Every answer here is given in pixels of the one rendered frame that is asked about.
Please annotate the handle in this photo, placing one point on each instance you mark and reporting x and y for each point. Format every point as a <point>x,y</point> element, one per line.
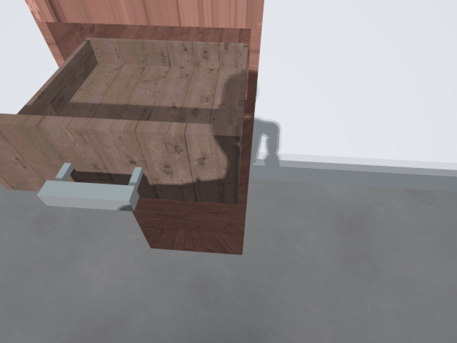
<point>60,193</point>

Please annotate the cabinet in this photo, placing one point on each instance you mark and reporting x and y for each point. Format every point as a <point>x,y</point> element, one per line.
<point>65,24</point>

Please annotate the drawer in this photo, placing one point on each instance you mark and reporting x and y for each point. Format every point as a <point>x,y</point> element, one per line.
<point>174,108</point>

